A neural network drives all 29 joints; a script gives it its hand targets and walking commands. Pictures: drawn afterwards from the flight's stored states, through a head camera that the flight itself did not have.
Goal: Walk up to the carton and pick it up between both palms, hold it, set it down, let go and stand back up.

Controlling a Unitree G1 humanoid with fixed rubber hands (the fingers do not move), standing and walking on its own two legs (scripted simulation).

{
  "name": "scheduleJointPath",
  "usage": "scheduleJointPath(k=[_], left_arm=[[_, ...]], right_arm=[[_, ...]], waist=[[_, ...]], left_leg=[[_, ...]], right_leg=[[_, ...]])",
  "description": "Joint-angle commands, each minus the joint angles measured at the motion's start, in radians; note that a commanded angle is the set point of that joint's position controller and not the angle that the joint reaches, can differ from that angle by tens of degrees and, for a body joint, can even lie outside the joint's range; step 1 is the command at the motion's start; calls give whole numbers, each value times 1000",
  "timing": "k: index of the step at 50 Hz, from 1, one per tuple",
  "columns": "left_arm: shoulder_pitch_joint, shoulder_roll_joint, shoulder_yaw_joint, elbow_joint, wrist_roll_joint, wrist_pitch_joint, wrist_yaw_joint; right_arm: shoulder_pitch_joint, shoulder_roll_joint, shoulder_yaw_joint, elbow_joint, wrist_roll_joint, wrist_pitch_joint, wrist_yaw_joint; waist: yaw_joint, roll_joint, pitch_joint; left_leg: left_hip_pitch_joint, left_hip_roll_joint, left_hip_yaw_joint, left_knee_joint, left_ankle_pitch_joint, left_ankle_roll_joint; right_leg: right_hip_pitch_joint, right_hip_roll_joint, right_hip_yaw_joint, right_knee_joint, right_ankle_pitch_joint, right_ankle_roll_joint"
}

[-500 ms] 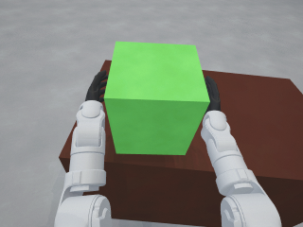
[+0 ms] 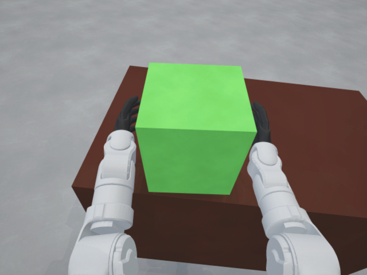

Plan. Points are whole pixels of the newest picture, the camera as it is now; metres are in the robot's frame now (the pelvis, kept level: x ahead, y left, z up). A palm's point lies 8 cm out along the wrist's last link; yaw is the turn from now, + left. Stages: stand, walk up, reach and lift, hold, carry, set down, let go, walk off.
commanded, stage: set down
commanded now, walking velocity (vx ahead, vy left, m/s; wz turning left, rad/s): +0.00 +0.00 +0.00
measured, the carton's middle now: (192, 132) +0.43 -0.01 +0.09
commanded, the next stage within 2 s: none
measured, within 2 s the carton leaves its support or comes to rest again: rests again in 1.52 s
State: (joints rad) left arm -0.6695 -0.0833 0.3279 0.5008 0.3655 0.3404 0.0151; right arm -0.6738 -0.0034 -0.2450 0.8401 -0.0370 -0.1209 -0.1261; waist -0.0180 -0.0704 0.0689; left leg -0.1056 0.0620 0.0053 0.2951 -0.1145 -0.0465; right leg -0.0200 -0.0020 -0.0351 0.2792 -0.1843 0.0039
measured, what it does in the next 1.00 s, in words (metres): stands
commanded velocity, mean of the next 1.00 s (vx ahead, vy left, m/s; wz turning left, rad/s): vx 0.00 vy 0.00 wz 0.00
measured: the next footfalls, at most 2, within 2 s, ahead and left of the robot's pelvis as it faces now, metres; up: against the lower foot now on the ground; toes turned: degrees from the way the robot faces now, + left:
none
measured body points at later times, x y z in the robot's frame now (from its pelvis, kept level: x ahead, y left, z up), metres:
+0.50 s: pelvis +0.01 +0.00 +0.00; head +0.03 +0.03 +0.45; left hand +0.41 +0.16 +0.07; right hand +0.41 -0.15 +0.09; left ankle +0.03 +0.15 -0.75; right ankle -0.02 -0.12 -0.75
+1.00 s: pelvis +0.01 +0.00 +0.00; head +0.05 +0.02 +0.45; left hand +0.41 +0.15 +0.05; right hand +0.41 -0.16 +0.07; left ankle +0.03 +0.15 -0.75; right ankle -0.02 -0.12 -0.75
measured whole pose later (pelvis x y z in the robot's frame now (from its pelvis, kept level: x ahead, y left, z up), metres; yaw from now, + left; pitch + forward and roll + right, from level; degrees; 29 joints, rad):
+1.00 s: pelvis +0.01 +0.00 +0.00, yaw -2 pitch +5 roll +0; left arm -0.64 -0.11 0.39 0.74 0.33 0.06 0.05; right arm -0.64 0.04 -0.41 0.88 -0.23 -0.22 -0.07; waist 0.03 -0.02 0.00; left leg -0.25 0.07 0.03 0.28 -0.10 -0.04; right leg -0.18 0.00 -0.01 0.26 -0.16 0.01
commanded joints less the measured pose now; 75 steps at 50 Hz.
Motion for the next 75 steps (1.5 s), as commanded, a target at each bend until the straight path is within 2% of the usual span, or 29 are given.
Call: scheduleJointPath(k=[1, 9, 10, 13, 20, 26, 33, 46, 54, 67, 75], left_arm=[[-636, -498, -354, -107, -85, -110, -123], [-649, -511, -333, -56, -79, -163, -112], [-614, -495, -299, 10, -63, -159, -115], [-622, -489, -290, 17, -69, -167, -118], [-650, -534, -344, -2, -95, -224, -87], [-611, -540, -323, 35, -86, -232, -88], [-599, -546, -309, 52, -75, -263, -78], [-584, -528, -273, 111, -57, -344, -65], [-575, -513, -230, 165, -40, -374, -79], [-530, -519, -190, 200, 6, -387, -74], [-491, -515, -163, 214, 31, -390, -74]], right_arm=[[-759, 446, 311, -198, -48, -63, 146], [-737, 467, 254, -155, -109, -87, 162], [-729, 476, 261, -168, -119, -80, 166], [-730, 487, 242, -170, -137, -75, 172], [-710, 500, 235, -149, -154, -102, 181], [-669, 493, 204, -106, -175, -99, 186], [-653, 504, 196, -90, -189, -116, 197], [-627, 538, 211, -81, -229, -154, 204], [-590, 554, 175, -49, -273, -156, 203], [-546, 535, 103, -3, -318, -171, 222], [-523, 526, 73, 4, -343, -178, 230]], waist=[[9, 63, -578], [7, 66, -622], [45, 50, -597], [42, 39, -594], [24, 85, -709], [18, 79, -682], [29, 86, -712], [58, 53, -750], [55, 28, -701], [57, 56, -635], [61, 50, -599]], left_leg=[[248, -74, 108, 12, 241, 21], [252, -69, 113, 18, 275, 12], [215, -79, 121, 4, 231, 24], [153, -78, 124, -24, 181, 34], [255, -67, 112, 38, 355, -6], [253, -60, 109, 43, 369, -13], [258, -55, 112, 56, 421, -17], [156, -53, 125, 37, 373, 10], [91, -53, 135, -1, 278, 28], [152, -42, 145, 6, 287, 13], [145, -43, 153, 3, 270, 17]], right_leg=[[57, 31, -80, -9, 382, 52], [47, 36, -85, -2, 429, 54], [88, 30, -79, -13, 412, 64], [118, 23, -71, 0, 434, 71], [44, 40, -82, 9, 508, 57], [10, 44, -85, 0, 494, 52], [-6, 45, -84, 7, 527, 50], [46, 27, -60, 35, 596, 61], [72, 14, -48, 35, 560, 64], [-33, 26, -65, -1, 396, 40], [-49, 26, -68, -6, 359, 39]])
